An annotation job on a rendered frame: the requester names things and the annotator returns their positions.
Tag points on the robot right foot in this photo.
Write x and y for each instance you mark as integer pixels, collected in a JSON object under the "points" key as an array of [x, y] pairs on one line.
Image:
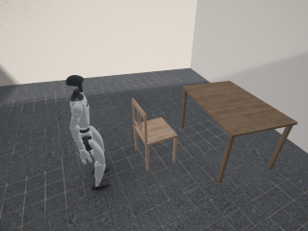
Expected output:
{"points": [[102, 185]]}

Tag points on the robot torso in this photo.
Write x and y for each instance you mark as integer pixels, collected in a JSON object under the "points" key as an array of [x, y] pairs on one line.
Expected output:
{"points": [[84, 121]]}

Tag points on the right robot forearm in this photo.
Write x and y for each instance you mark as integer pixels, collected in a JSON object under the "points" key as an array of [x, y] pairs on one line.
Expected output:
{"points": [[78, 139]]}

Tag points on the robot right hand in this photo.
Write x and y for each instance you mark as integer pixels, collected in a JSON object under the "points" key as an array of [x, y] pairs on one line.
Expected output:
{"points": [[85, 155]]}

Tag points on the table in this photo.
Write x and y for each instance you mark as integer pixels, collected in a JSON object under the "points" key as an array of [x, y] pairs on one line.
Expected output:
{"points": [[238, 113]]}

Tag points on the chair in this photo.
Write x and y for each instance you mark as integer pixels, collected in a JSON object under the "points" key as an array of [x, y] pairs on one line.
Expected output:
{"points": [[151, 132]]}

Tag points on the robot right upper arm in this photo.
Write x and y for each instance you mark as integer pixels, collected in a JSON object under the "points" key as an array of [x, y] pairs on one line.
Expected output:
{"points": [[77, 110]]}

